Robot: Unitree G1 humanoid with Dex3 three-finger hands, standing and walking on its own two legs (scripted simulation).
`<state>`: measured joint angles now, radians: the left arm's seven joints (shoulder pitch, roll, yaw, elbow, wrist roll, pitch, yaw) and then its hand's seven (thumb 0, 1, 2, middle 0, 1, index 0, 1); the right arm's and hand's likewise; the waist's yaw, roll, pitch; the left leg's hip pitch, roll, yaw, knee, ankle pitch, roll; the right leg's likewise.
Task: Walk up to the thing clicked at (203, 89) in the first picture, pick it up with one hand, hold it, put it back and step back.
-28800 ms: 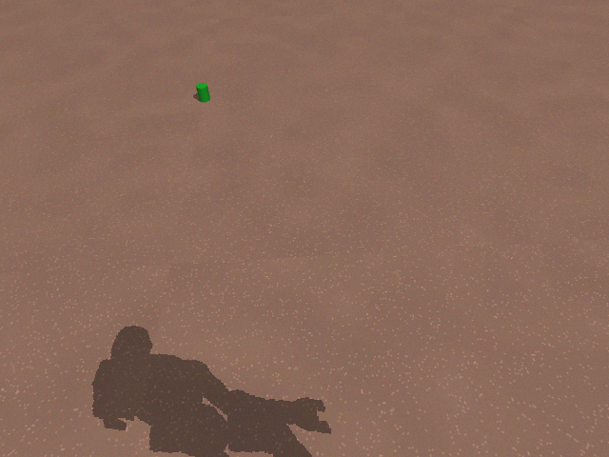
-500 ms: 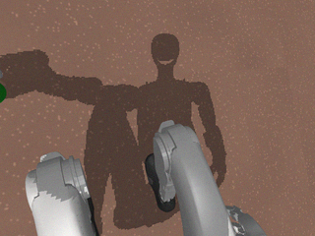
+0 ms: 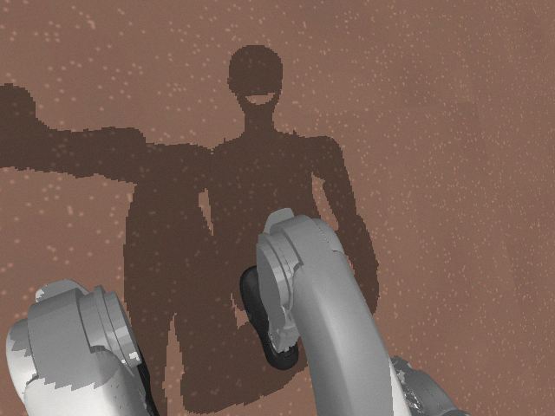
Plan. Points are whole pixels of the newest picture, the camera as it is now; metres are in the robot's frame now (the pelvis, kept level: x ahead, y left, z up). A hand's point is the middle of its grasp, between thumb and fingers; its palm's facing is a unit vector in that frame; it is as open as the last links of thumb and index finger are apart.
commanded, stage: rest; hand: left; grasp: from above
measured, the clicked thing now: out of the picture +0.49 +0.31 -0.26
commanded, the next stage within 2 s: open in 0.42 s
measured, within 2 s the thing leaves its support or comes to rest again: rests again in 0.10 s
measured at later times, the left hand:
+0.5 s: hand out of the picture +0.47 +0.31 -0.24, palm faces -0.47 -0.13 -0.87, open 8.6 cm
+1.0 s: hand out of the picture +0.48 +0.31 -0.23, palm faces -0.45 -0.11 -0.88, open 11.8 cm
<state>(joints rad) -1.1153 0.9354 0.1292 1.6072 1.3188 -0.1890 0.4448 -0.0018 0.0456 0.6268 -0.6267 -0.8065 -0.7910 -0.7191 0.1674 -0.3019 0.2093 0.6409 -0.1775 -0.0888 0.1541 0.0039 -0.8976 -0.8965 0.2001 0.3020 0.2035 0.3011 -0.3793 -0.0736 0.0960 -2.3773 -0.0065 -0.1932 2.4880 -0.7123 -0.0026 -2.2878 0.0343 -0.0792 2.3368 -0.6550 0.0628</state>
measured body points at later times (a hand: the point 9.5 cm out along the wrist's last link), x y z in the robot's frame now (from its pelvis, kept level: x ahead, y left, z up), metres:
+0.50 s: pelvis +0.00 +0.00 +0.00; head +0.28 +0.11 +0.33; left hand +0.50 +0.32 -0.19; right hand +0.03 -0.26 -0.06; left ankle +0.06 +0.12 -0.28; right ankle +0.11 -0.13 -0.28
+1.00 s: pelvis -0.01 +0.00 +0.00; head +0.28 +0.12 +0.32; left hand +0.50 +0.32 -0.18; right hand +0.02 -0.26 -0.05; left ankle +0.06 +0.12 -0.28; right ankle +0.11 -0.13 -0.28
